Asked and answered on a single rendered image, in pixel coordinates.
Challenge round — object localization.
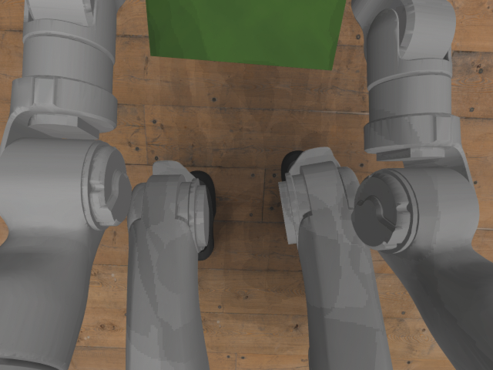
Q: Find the left robot upper arm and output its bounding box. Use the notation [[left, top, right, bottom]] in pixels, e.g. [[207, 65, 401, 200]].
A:
[[0, 137, 132, 370]]

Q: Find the right robot upper arm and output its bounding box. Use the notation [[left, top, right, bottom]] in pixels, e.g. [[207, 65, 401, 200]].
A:
[[351, 167, 493, 370]]

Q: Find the left robot thigh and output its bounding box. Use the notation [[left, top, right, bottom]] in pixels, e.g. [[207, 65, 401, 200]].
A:
[[126, 174, 210, 370]]

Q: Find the carton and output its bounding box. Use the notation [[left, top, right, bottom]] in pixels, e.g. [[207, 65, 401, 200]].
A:
[[146, 0, 346, 70]]

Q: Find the right robot foot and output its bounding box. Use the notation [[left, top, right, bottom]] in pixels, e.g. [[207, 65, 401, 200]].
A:
[[281, 150, 303, 181]]

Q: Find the robot left forearm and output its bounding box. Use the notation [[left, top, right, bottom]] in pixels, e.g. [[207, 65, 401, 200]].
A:
[[0, 0, 126, 219]]

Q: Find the robot right forearm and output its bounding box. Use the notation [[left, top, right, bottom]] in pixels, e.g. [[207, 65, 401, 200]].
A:
[[351, 0, 475, 191]]

